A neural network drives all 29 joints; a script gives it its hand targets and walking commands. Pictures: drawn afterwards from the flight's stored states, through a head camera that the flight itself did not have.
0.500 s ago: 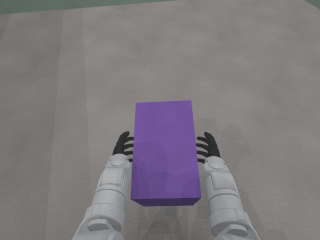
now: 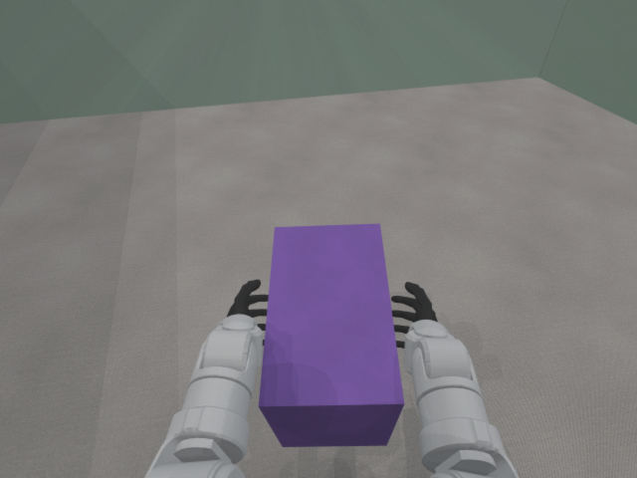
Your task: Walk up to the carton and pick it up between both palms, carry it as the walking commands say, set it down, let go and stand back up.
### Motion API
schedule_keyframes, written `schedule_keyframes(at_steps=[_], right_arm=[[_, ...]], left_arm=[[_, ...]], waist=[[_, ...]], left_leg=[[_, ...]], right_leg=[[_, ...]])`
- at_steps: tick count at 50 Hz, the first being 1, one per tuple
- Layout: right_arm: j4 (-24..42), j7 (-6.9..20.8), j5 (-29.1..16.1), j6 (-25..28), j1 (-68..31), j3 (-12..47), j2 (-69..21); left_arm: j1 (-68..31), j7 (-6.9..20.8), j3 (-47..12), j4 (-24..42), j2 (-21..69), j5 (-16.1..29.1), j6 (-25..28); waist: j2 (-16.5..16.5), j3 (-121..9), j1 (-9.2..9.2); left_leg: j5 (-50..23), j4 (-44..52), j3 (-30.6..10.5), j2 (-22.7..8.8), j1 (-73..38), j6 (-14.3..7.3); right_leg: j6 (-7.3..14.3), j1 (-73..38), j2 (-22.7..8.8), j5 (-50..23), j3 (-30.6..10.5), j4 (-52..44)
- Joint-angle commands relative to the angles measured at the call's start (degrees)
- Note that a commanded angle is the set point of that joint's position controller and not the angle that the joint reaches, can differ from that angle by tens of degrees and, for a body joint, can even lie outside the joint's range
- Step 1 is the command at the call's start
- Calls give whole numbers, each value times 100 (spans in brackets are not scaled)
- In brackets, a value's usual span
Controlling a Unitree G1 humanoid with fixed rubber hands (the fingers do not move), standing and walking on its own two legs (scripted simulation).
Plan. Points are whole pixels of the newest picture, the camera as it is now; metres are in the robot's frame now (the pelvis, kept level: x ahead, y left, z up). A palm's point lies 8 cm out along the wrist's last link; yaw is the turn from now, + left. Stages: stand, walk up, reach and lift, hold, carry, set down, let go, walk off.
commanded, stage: reach and lift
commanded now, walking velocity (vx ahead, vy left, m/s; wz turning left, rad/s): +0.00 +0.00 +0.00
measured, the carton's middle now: (330, 336) +0.36 -0.01 -0.03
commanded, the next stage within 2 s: hold in 1.08 s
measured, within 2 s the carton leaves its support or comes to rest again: neither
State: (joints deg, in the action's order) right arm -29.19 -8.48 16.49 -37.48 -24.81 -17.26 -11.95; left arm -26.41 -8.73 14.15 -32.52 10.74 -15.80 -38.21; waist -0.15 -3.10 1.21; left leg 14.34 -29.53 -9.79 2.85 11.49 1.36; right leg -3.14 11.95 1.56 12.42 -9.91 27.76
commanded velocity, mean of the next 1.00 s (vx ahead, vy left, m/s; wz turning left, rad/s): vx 0.00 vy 0.00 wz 0.00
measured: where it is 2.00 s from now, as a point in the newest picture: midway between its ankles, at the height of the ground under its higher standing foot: outside the picture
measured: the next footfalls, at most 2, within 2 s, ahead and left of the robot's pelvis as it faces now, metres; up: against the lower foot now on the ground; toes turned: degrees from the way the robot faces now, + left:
none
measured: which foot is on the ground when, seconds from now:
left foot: down 0.00-1.00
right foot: down 0.00-1.00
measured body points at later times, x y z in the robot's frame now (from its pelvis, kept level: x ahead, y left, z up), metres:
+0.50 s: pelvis +0.00 -0.01 +0.00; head -0.06 +0.00 +0.45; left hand +0.31 +0.12 +0.03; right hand +0.31 -0.13 +0.05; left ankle +0.02 +0.13 -0.74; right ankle +0.04 -0.15 -0.74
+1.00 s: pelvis +0.00 -0.01 +0.00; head -0.06 +0.00 +0.45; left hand +0.31 +0.11 +0.04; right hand +0.31 -0.14 +0.04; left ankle +0.02 +0.13 -0.74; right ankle +0.04 -0.15 -0.74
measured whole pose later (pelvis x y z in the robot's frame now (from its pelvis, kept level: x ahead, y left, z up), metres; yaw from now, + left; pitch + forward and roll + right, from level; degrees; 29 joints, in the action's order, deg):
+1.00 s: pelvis +0.00 -0.01 +0.00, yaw -1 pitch -7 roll +0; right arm -27.5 -7.4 16.2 -43.4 -21.7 -12.2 -10.8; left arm -21.6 -5.6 12.2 -27.5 10.7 -17.2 -43.6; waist 1.3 -2.2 -0.3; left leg 13.5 -25.7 -8.1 1.3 5.2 1.9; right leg -2.0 7.0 2.1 11.7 -10.1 25.7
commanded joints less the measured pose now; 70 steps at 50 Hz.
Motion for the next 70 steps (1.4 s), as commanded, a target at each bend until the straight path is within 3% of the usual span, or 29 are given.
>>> schedule_keyframes(at_steps=[1, 2, 3, 6, 8, 9, 10, 11, 12, 15, 20, 21, 22, 26, 31, 34, 40, 43, 48, 52, 53, 55, 58, 63, 65, 66, 67, 69, 70], right_arm=[[659, 1958, -1652, -83, -3048, 3406, -6122], [616, 1948, -1739, -84, -3406, 3397, -6281], [99, 1958, -1525, -219, -3100, 3165, -6309], [-77, 2022, -1617, -293, -3094, 2921, -6255], [373, 1995, -1678, -189, -4090, 3024, -6385], [-25, 2064, -1588, -254, -3569, 2796, -6212], [552, 2016, -1790, -118, -4135, 3199, -6552], [364, 2071, -1742, -173, -3964, 3182, -6524], [855, 2034, -1911, -71, -4436, 3340, -6454], [689, 1943, -1728, -140, -3779, 3462, -6656], [99, 1968, -1369, -4, -3627, 2883, -6269], [150, 1931, -1769, 16, -3794, 2901, -6544], [108, 1931, -1545, 109, -3892, 2856, -6398], [-447, 2000, -1374, 26, -4177, 2443, -6340], [637, 1937, -1776, 88, -4080, 3178, -6454], [341, 1960, -1610, -26, -3984, 3127, -6424], [82, 1966, -1494, -114, -3318, 2960, -6401], [568, 1966, -1743, -87, -3464, 3442, -6544], [1092, 1984, -2041, -81, -3491, 3528, -6472], [1326, 1970, -1955, -109, -3470, 3733, -6512], [1557, 1908, -2039, -55, -3340, 3844, -6402], [1335, 1914, -1991, -160, -3347, 3817, -6602], [702, 1956, -1781, -223, -3657, 3298, -6468], [754, 1940, -1934, -151, -3825, 3397, -6706], [539, 1944, -1798, -193, -3889, 3217, -6664], [444, 1939, -1752, -187, -3849, 3153, -6791], [451, 1936, -1801, -162, -3821, 3157, -6708], [-78, 2016, -1669, -219, -3418, 2942, -6731], [280, 2021, -1762, -153, -3827, 2986, -6562]], left_arm=[[-3737, 1986, -3339, 1225, 6698, 1914, 204], [-3677, 2010, -3146, 902, 6599, 1788, 176], [-3711, 2004, -3015, 768, 6367, 1810, 96], [-3776, 1949, -2713, 950, 6279, 1592, 56], [-3817, 2042, -2445, 479, 6401, 1501, -9], [-3899, 2006, -2452, 583, 6294, 1483, -43], [-3613, 2069, -2378, 435, 6384, 1477, 19], [-4234, 2030, -2646, 997, 6450, 1629, 112], [-3799, 2018, -2535, 675, 6577, 1597, 78], [-3907, 1985, -2971, 1370, 6554, 1793, 138], [-4078, 2063, -2943, 705, 6762, 1709, 41], [-4207, 2039, -2686, 1014, 6453, 1750, 121], [-5019, 2089, -3143, 1193, 6732, 1978, 185], [-4708, 2059, -2472, 146, 6461, 1572, 41], [-4170, 1987, -2784, 996, 6789, 1729, 101], [-3818, 1938, -2676, 684, 6546, 1600, 88], [-3687, 1956, -2715, 825, 6414, 1604, 13], [-3274, 1980, -2723, 843, 6417, 1586, 15], [-3277, 1967, -3157, 1377, 6742, 1837, -47], [-3255, 1966, -3277, 1746, 6662, 1928, -9], [-3035, 1993, -3439, 1541, 6810, 1938, -75], [-3384, 2044, -3421, 1788, 6700, 2070, -65], [-3430, 2131, -2777, 960, 6216, 1704, -135], [-3560, 2143, -2866, 1100, 6265, 1727, -95], [-4109, 2166, -2810, 1078, 6392, 1922, -19], [-4317, 2146, -3028, 1331, 6580, 1861, -36], [-4197, 2163, -2881, 992, 6387, 1859, -47], [-4325, 2139, -3002, 1271, 6339, 1841, 6], [-3606, 2159, -2696, 414, 6449, 1607, -123]], waist=[[70, -2693, 299], [-14, -2174, 40], [450, -1845, 158], [-282, -1218, 47], [26, -951, -239], [-104, -944, -62], [27, -1375, -418], [193, -1465, -183], [-78, -1871, -476], [474, -2658, -238], [65, -1937, 121], [-122, -1784, -70], [-233, -2233, 199], [-30, -1378, 39], [-142, -2252, -90], [311, -2070, -201], [223, -1536, -25], [396, -1704, -302], [-465, -1983, -193], [231, -2362, -175], [-242, -2215, -84], [68, -2130, -96], [356, -1081, -143], [-58, -1621, -308], [541, -2047, -143], [-25, -2003, 9], [267, -1869, -64], [36, -1961, 28], [-253, -1581, -171]], left_leg=[[-2179, 633, 569, 335, -1165, 161], [-1685, 683, 558, 327, -976, 61], [-1435, 740, 584, 300, -1100, 0], [-941, 870, 668, 376, -611, 29], [-253, 810, 751, 375, -606, -32], [-357, 893, 749, 358, -609, 20], [-510, 751, 794, 403, -707, -62], [-315, 777, 700, 329, -821, -26], [-855, 687, 792, 388, -700, 4], [-1709, 648, 672, 306, -1212, 23], [-869, 657, 733, 302, -1022, 148], [-874, 591, 690, 325, -819, 59], [-926, 562, 707, 339, -1006, 186], [158, 744, 798, 280, -387, 85], [-1529, 483, 719, 332, -1201, 136], [-1173, 657, 634, 248, -885, 23], [-883, 689, 650, 285, -984, 31], [-1094, 716, 725, 321, -850, -27], [-1511, 699, 725, 328, -991, 88], [-1743, 602, 668, 354, -1231, 24], [-1779, 639, 670, 340, -1101, 61], [-1546, 616, 671, 398, -1146, 9], [203, 729, 777, 329, -492, -79], [-639, 611, 749, 343, -521, -43], [-385, 551, 668, 234, -621, -105], [-70, 544, 701, 323, -483, -4], [-219, 604, 769, 309, -436, -69], [-25, 565, 725, 267, -682, 16], [-51, 706, 740, 294, -337, 3]], right_leg=[[73, -1481, 572, -2226, 829, -374], [83, -1065, 454, -1637, 709, -469], [13, -888, 471, -1374, 764, -577], [72, -1013, 397, -1043, 662, -646], [70, -708, 313, -69, 591, -746], [125, -776, 384, -300, 659, -693], [56, -893, 316, -349, 512, -695], [62, -785, 411, -126, 665, -604], [60, -1195, 391, -626, 618, -552], [-5, -1426, 492, -1590, 685, -378], [150, -911, 456, -660, 677, -549], [99, -847, 351, -608, 606, -451], [206, -841, 442, -684, 649, -438], [163, -708, 431, 375, 691, -542], [149, -1125, 492, -1263, 683, -315], [94, -1020, 439, -868, 660, -379], [91, -682, 418, -686, 590, -501], [20, -1076, 415, -937, 633, -477], [122, -1173, 417, -1265, 653, -470], [39, -1301, 440, -1610, 642, -445], [109, -1289, 418, -1675, 618, -408], [58, -1171, 358, -1331, 534, -596], [39, -574, 327, 626, 655, -700], [105, -844, 289, -361, 539, -508], [71, -844, 354, 34, 542, -424], [127, -941, 340, 162, 588, -391], [69, -865, 360, 151, 614, -455], [135, -648, 365, 316, 610, -437], [171, -808, 313, 64, 640, -484]])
